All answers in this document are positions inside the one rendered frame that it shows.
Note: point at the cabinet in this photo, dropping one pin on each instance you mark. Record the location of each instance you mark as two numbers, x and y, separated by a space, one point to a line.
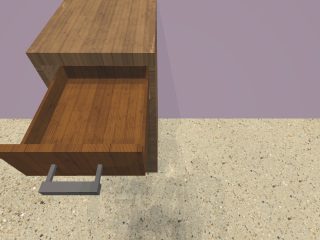
103 33

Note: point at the handle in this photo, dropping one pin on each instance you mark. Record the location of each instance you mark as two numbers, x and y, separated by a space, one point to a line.
69 188

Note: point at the drawer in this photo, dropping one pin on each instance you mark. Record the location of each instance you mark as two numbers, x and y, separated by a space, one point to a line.
90 115

